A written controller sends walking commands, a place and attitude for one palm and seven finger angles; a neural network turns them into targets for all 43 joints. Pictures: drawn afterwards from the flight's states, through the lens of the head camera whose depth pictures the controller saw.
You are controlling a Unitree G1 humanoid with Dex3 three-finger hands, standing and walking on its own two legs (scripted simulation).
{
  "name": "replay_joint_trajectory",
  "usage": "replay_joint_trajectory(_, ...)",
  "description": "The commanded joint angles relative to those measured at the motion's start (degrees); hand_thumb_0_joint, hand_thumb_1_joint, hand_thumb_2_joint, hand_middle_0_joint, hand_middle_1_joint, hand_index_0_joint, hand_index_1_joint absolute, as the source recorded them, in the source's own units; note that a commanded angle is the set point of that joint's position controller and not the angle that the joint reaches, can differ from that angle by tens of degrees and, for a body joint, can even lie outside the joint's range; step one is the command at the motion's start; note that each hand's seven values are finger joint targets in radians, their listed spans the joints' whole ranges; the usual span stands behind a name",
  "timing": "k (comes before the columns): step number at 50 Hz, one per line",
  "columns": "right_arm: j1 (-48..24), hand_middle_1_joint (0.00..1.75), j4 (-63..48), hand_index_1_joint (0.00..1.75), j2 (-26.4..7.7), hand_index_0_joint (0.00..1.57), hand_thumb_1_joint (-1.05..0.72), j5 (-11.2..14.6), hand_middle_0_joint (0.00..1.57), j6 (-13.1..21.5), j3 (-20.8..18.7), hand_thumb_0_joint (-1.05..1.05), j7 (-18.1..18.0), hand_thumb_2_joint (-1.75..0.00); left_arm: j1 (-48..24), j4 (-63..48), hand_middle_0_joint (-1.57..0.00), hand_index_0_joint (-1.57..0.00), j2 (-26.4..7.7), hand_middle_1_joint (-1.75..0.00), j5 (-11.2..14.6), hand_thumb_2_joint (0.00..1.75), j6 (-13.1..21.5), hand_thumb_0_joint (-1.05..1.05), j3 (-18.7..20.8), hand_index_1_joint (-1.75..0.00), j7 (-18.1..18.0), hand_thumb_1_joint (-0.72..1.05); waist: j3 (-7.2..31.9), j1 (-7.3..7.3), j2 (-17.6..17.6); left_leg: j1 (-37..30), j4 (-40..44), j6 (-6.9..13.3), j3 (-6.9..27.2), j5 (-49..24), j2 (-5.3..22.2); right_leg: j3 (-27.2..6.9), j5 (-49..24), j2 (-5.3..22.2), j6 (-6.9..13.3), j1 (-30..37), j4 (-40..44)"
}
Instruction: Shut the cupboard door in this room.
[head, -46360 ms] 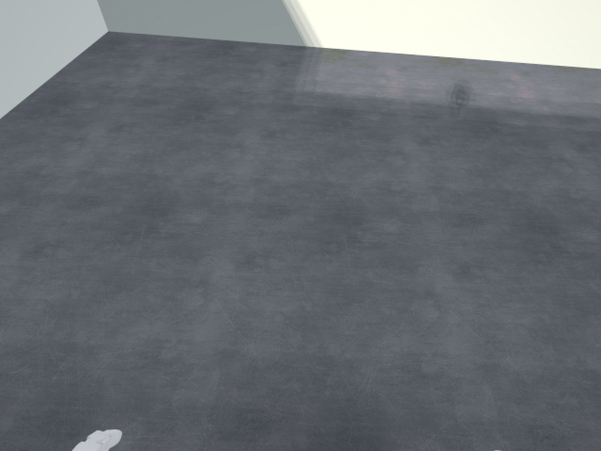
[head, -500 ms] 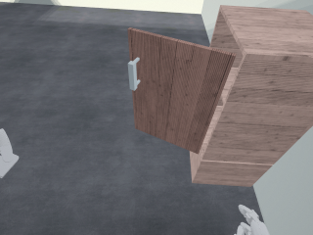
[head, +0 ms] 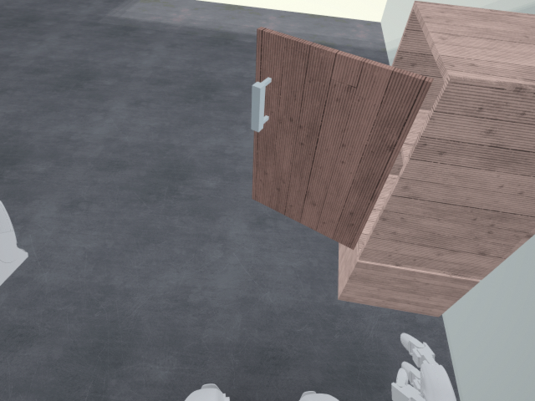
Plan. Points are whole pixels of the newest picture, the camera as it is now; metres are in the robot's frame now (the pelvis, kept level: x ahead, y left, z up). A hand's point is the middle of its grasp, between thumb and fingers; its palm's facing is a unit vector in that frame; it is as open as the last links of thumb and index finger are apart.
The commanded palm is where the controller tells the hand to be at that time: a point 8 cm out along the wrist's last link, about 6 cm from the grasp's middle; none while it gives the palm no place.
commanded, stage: step back with the hand held close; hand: left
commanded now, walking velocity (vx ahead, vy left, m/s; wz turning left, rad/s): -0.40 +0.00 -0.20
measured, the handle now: (262, 104) +0.80 +0.01 +0.01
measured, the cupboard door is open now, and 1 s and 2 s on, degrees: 67 67 67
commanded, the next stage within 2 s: stop stepping back and stand still in 0.22 s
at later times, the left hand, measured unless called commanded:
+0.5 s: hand out of the picture +0.09 +0.26 +0.20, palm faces +0.32 -0.86 -0.40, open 7.4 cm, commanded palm +0.04 +0.30 +0.20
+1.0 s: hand out of the picture +0.06 +0.24 +0.20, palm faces +0.24 -0.85 -0.47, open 7.4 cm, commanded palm +0.02 +0.29 +0.20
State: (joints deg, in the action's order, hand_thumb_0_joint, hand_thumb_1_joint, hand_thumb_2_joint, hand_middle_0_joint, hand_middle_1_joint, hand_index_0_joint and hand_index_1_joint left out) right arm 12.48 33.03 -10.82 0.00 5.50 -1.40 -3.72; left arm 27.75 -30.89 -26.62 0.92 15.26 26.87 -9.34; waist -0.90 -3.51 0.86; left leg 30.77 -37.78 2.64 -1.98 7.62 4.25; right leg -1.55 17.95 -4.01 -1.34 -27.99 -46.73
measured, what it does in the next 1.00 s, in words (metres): walks backwards: right foot, then left foot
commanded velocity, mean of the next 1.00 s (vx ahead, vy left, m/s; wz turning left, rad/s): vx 0.04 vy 0.00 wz -0.07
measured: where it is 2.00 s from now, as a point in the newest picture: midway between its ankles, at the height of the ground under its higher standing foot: outside the picture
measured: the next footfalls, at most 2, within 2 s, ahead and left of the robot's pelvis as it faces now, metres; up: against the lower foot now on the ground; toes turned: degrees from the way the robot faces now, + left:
right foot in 0.06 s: +0.04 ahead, -0.14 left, +0.00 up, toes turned +7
left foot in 0.20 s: +0.09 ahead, +0.11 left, +0.00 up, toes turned +4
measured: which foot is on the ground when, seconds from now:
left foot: down 0.00-0.08, up 0.10-0.18, down 0.20-0.48, up 0.50-0.62, down 0.64-0.86, up 0.88-1.00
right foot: up 0.00-0.04, down 0.06-0.22, up 0.24-0.46, down 0.48-1.00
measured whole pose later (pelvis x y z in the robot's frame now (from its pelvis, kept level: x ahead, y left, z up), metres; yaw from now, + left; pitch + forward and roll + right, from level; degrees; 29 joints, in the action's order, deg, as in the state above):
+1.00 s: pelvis -0.19 +0.04 +0.02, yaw -14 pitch -1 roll +1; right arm 20.5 40.5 -11.9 -1.2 3.9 -0.3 -3.6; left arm 33.3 -27.1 -24.9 0.7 13.1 24.0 -9.6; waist 4.0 -1.9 -2.0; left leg 29.9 -55.4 -0.7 -2.2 19.5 2.0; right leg 3.7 16.4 -2.1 5.1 -13.1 -29.6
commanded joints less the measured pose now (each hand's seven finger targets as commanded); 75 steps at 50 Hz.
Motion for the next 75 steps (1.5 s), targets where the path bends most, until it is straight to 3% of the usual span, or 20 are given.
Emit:
replay_joint_trajectory(1, -6.84, 0.3, -8.06, 0.3, -8.8, 0.2, -0.9, 1.47, 0.2, 4.06, -3.81, 0.0, -0.39, -0.9, 4.91, -6.31, -0.2, -0.2, -8.04, -0.3, 1.52, 0.9, 3.02, 0.0, 8.99, -0.3, -0.94, 0.9, 5.82, 3.46, 7.28, 8.2, 10.5, 0.7, 3.3, 30.94, 7.77, -9.37, 6.02, 4.7, 3.96, 13.67, 11.11)
replay_joint_trajectory(3, -6.36, 0.3, -7.18, 0.3, -6.68, 0.2, -0.9, -0.57, 0.2, 3.68, -2.38, 0.0, -0.38, -0.9, 2.01, -6.23, -0.2, -0.2, -11.34, -0.3, 0.35, 0.9, 3.84, 0.0, 9.2, -0.3, -1.85, 0.9, 0.46, 2.32, -5.11, -5.58, -5.73, -4.18, -2.08, 16.89, -0.61, -27.45, -10.99, 18.82, 9.56, -6.05, 29.38)
replay_joint_trajectory(6, -6.61, 0.3, -5.88, 0.3, -6.29, 0.2, -0.9, 0.33, 0.2, 2.5, -2.18, 0.0, -0.82, -0.9, -4.94, -10.16, -0.2, -0.2, -11.23, -0.3, -0.14, 0.9, 2.39, 0.0, 5.46, -0.3, -1.97, 0.9, 10.38, 2.37, -16.95, -14.54, -5.76, -4.78, -1.1, 9.07, -3.21, -19.33, -38.11, 16.51, 7.89, 2.16, 23.21)
replay_joint_trajectory(10, -6.58, 0.3, -5.69, 0.3, -9.3, 0.2, -0.9, 0.86, 0.2, 2.55, -2.57, 0.0, -2.06, -0.9, -9.54, -10.36, -0.2, -0.2, -8.47, -0.3, -0.12, 0.9, 2.89, 0.0, 3.64, -0.3, -0.69, 0.9, 10.83, 3.0, 7.4, -14.51, 17.94, -0.7, 3.98, -6.98, 8.24, -5.51, -12.56, 0.77, -0.26, 8.2, 8.98)
replay_joint_trajectory(13, -6.66, 0.3, -6.16, 0.3, -9.0, 0.2, -0.9, -0.55, 0.2, 4.05, -3.18, 0.0, -0.8, -0.9, -5.97, -9.7, -0.2, -0.2, -6.25, -0.3, 0.55, 0.9, 2.99, 0.0, 4.49, -0.3, 0.38, 0.9, 10.96, 3.71, 13.64, -0.61, 29.23, 5.06, 13.39, 22.78, 19.71, -2.28, 7.95, -1.1, -0.32, 15.12, -13.44)
replay_joint_trajectory(20, -6.15, 0.3, -7.93, 0.3, -8.12, 0.2, -0.9, 0.0, 0.2, 4.13, -1.25, 0.0, 1.24, -0.9, -2.21, -11.1, -0.2, -0.2, -5.51, -0.3, 2.83, 0.9, -0.01, 0.0, 2.46, -0.3, 0.39, 0.9, 7.38, 4.19, 16.53, -7.49, 29.41, -3.96, 0.86, 30.33, 10.75, 9.79, 13.0, -2.22, 2.33, 17.61, 13.45)
replay_joint_trajectory(22, -4.87, 0.3, -8.29, 0.3, -7.3, 0.2, -0.9, -0.11, 0.2, 3.16, -1.22, 0.0, 1.24, -0.9, 0.46, -11.79, -0.2, -0.2, -8.68, -0.3, 2.43, 0.9, -1.34, 0.0, 5.25, -0.3, 0.11, 0.9, 7.87, 3.98, 6.59, -11.77, 13.65, -6.58, -5.87, 24.54, 2.59, 2.08, 11.94, 3.69, 6.24, 13.57, 28.32)
replay_joint_trajectory(23, -4.67, 0.3, -8.04, 0.3, -6.18, 0.2, -0.9, -0.35, 0.2, 2.54, -0.82, 0.0, 1.21, -0.9, -1.15, -13.33, -0.2, -0.2, -9.87, -0.3, 2.7, 0.9, -1.28, 0.0, 5.42, -0.3, -0.11, 0.9, 7.62, 3.89, -3.86, -13.81, -2.8, -6.47, -6.17, 16.54, -0.08, -12.06, 13.23, 13.53, 11.06, 6.14, 34.4)
replay_joint_trajectory(25, -3.74, 0.3, -5.85, 0.3, -6.16, 0.2, -0.9, -0.29, 0.2, 2.0, 0.12, 0.0, 0.65, -0.9, -7.52, -13.35, -0.2, -0.2, -13.69, -0.3, 2.47, 0.9, -1.22, 0.0, 7.55, -0.3, -1.64, 0.9, 8.75, 3.98, -11.0, -6.72, -16.67, -5.37, 0.99, 11.58, -0.7, -20.73, 15.54, 23.01, 14.97, 4.72, 36.97)
replay_joint_trajectory(31, -3.18, 0.3, -4.4, 0.3, -8.68, 0.2, -0.9, -0.03, 0.2, 2.29, 0.21, 0.0, -2.55, -0.9, -8.39, -4.57, -0.2, -0.2, -8.06, -0.3, 1.05, 0.9, -2.41, 0.0, 2.06, -0.3, -2.77, 0.9, -0.18, 1.44, 2.11, -15.95, 9.02, -1.24, 1.06, 18.46, -0.14, -5.86, 18.52, 10.97, 7.24, 1.03, 23.91)
replay_joint_trajectory(35, -3.77, 0.3, -5.11, 0.3, -9.35, 0.2, -0.9, -0.14, 0.2, 3.03, -0.03, 0.0, -2.85, -0.9, -3.28, -5.22, -0.2, -0.2, -8.79, -0.3, 0.9, 0.9, -1.93, 0.0, 4.31, -0.3, -1.94, 0.9, 0.44, 1.7, 16.84, -8.02, 34.3, 2.77, 27.22, 45.47, 14.38, 3.56, 11.97, 0.37, 2.17, 3.66, -6.3)
replay_joint_trajectory(39, -4.27, 0.3, -5.04, 0.3, -8.84, 0.2, -0.9, -0.91, 0.2, 3.11, -0.52, 0.0, -1.47, -0.9, 2.95, -9.35, -0.2, -0.2, -8.24, -0.3, 0.83, 0.9, -1.95, 0.0, 4.34, -0.3, -1.53, 0.9, 4.1, 3.05, 10.77, -0.18, 28.21, 1.27, 10.95, 33.76, 9.22, 8.4, 9.41, 0.41, 3.26, 22.38, 9.3)
replay_joint_trajectory(41, -3.96, 0.3, -5.37, 0.3, -8.75, 0.2, -0.9, -1.06, 0.2, 1.97, -0.97, 0.0, -1.09, -0.9, 4.89, -10.11, -0.2, -0.2, -9.52, -0.3, 0.12, 0.9, -2.11, 0.0, 5.74, -0.3, -1.62, 0.9, 4.17, 3.23, 6.23, 7.14, 12.38, -0.98, 3.58, 30.96, 2.91, 1.98, 11.11, 4.28, 5.86, 30.34, 21.23)
replay_joint_trajectory(43, -2.96, 0.3, -5.35, 0.3, -8.06, 0.2, -0.9, -1.14, 0.2, 1.5, -1.23, 0.0, -0.49, -0.9, 1.97, -11.45, -0.2, -0.2, -12.6, -0.3, 0.7, 0.9, -1.09, 0.0, 8.39, -0.3, -2.0, 0.9, 2.43, 3.57, -10.07, 13.38, -18.47, -2.99, -0.83, 17.97, -3.17, -29.04, 18.19, 25.54, 15.76, 23.32, 37.58)
replay_joint_trajectory(55, -2.82, 0.3, -3.07, 0.3, -7.6, 0.2, -0.9, -0.48, 0.2, 3.88, -0.68, 0.0, -1.88, -0.9, -3.67, -3.99, -0.2, -0.2, -6.63, -0.3, 0.49, 0.9, -0.23, 0.0, 1.37, -0.3, -2.36, 0.9, 1.47, 3.21, -3.87, -17.0, 9.32, -1.5, -2.81, 7.05, -2.09, -6.11, 6.86, 13.45, 6.55, 8.64, 28.36)
replay_joint_trajectory(56, -1.84, 0.3, 7.3, 0.3, -16.44, 0.2, -0.9, -1.35, 0.2, 4.77, -2.08, 0.0, 4.88, -0.9, -4.35, 36.72, -0.2, -0.2, 5.4, -0.3, -4.5, 0.9, -10.56, 0.0, -20.97, -0.3, 6.71, 0.9, -1.04, -0.43, 3.9, -17.09, 3.4, -0.31, 5.28, -19.7, 4.91, 3.81, -15.37, 13.97, 3.37, 1.2, 11.1)
replay_joint_trajectory(59, -1.45, 0.3, 3.49, 0.3, -13.94, 0.2, -0.9, -1.4, 0.2, -1.6, -0.83, 0.0, 3.47, -0.9, -4.19, 39.92, -0.2, -0.2, 11.09, -0.3, -2.42, 0.9, -16.39, 0.0, -23.16, -0.3, 8.44, 0.9, 6.62, 3.97, 2.02, -13.5, 8.46, 4.63, 12.37, -29.48, 12.06, 4.46, 5.93, 6.4, 0.84, 8.98, 4.73)
replay_joint_trajectory(64, -4.14, 0.3, 7.26, 0.3, -11.16, 0.2, -0.9, -1.42, 0.2, -4.48, 0.02, 0.0, 3.35, -0.9, -11.95, 59.97, -0.2, -0.2, 2.58, -0.3, -2.49, 0.9, -14.4, 0.0, -23.07, -0.3, 8.94, 0.9, 5.06, 3.07, -17.27, -13.89, 3.02, -2.78, 2.19, -1.24, -1.78, -6.12, -23.99, 15.9, 6.38, 13.54, 22.79)
replay_joint_trajectory(69, -3.44, 0.3, 15.45, 0.3, -8.24, 0.2, -0.9, -1.41, 0.2, -5.39, 1.17, 0.0, 3.26, -0.9, -13.02, 76.19, -0.2, -0.2, 6.28, -0.3, -1.68, 0.9, -14.71, 0.0, -25.29, -0.3, 8.35, 0.9, 4.49, 2.78, 4.02, -20.56, 12.72, -2.09, 3.78, -6.1, 1.53, -1.94, -9.63, 10.41, 3.17, 14.18, 24.77)
replay_joint_trajectory(75, -0.62, 0.3, 21.57, 0.3, -6.27, 0.2, -0.9, -1.29, 0.2, -5.79, 0.48, 0.0, 2.48, -0.9, -10.96, 85.66, -0.2, -0.2, 8.55, -0.3, -1.78, 0.9, -14.64, 0.0, -25.02, -0.3, 8.19, 0.9, 1.89, 2.97, 5.36, -19.41, 16.6, -2.23, 3.77, 1.96, 1.95, -1.15, -6.04, 10.05, 3.87, 16.55, 30.03)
